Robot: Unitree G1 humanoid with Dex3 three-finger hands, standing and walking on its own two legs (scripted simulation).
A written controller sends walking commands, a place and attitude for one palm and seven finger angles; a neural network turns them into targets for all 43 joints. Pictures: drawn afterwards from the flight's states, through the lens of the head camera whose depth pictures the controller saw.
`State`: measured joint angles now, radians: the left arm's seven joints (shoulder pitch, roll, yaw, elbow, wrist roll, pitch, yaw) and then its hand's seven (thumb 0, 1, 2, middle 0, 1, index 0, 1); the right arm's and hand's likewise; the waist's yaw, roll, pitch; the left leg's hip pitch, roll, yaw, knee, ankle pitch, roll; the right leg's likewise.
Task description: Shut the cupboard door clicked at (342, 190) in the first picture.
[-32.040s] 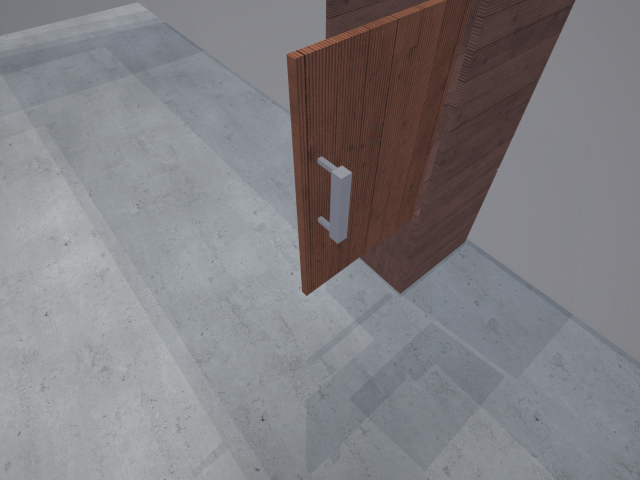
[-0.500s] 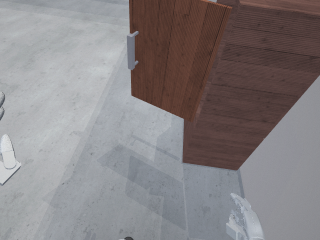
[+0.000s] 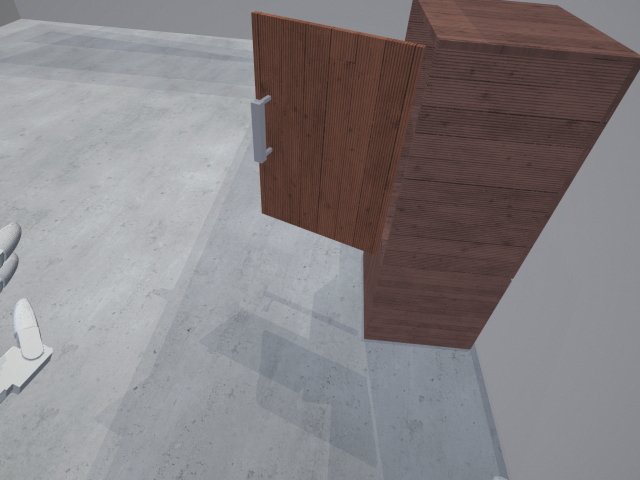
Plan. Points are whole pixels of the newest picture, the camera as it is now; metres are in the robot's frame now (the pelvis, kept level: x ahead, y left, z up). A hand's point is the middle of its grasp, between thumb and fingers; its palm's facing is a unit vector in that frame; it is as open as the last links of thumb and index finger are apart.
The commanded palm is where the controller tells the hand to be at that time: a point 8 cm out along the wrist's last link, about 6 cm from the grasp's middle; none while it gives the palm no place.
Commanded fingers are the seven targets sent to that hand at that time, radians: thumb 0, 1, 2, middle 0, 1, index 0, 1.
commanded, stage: stop stepping back and stand still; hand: left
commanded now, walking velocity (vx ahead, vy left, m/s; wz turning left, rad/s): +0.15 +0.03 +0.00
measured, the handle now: (263, 129) +0.96 +0.20 -0.02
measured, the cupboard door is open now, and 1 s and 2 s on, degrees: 69 69 69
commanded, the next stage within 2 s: let the arm hang, fingers relaxed in 0.26 s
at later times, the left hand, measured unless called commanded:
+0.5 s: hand (132, 407) +0.21 +0.25 -0.02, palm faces +0.16 -0.90 -0.40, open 7.4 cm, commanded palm none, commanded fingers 0.00 0.90 0.90 -0.20 -0.30 -0.20 -0.30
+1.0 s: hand out of the picture +0.01 +0.22 -0.16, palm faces +0.06 -0.96 -0.26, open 7.3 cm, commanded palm none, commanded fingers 0.00 0.90 0.90 -0.20 -0.30 -0.20 -0.30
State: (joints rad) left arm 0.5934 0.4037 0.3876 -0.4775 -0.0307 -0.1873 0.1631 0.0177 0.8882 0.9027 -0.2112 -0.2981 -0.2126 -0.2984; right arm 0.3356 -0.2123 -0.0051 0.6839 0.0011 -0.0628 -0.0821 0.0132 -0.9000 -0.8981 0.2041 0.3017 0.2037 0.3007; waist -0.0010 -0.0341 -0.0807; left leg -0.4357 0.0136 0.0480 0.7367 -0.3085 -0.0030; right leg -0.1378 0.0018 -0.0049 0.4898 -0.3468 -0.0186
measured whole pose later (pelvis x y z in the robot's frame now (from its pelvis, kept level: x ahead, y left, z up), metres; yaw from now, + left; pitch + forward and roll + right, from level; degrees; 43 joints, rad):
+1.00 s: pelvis +0.02 +0.02 +0.01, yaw +2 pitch -2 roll -1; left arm 0.32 0.21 0.01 1.07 0.01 0.02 0.02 0.00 0.92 0.90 -0.20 -0.30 -0.20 -0.30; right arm 0.29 -0.17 0.01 1.07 -0.02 0.02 -0.03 0.01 -0.91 -0.90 0.20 0.30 0.20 0.30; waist 0.00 0.03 0.02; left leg -0.20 0.00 0.07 0.43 -0.19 0.03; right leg -0.12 0.01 -0.07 0.40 -0.24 -0.02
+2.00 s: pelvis +0.02 +0.03 +0.01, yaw +0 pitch -1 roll +0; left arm 0.28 0.18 0.01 1.14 0.02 0.00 0.03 0.01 0.91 0.90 -0.20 -0.29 -0.20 -0.30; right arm 0.26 -0.19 -0.01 1.13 -0.01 -0.01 -0.04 0.00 -0.90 -0.90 0.20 0.30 0.20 0.30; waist 0.00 0.00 0.03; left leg -0.19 -0.02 0.10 0.38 -0.17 0.05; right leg -0.13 -0.01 -0.04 0.39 -0.23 0.00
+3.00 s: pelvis +0.03 +0.02 +0.00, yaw +25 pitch +3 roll -1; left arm 0.11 0.24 0.07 0.88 0.02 0.06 0.02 0.01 0.91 0.90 -0.20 -0.29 -0.20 -0.30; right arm 0.22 -0.22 -0.07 0.94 -0.03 0.04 -0.01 0.00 -0.90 -0.90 0.20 0.30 0.21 0.30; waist -0.04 0.02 0.08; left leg -0.36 -0.07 -0.13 0.46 -0.14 0.03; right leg -0.40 -0.03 0.02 0.81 -0.41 0.06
